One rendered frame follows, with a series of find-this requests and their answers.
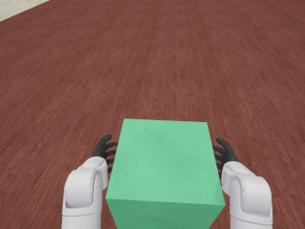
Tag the carton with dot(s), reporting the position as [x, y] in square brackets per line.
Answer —
[164, 176]

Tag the right robot hand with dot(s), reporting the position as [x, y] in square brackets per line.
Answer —
[227, 154]

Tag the robot left forearm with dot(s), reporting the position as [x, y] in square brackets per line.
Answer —
[83, 195]

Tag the robot right forearm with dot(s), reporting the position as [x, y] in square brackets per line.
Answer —
[251, 205]

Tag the left robot hand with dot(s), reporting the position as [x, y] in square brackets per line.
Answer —
[101, 147]

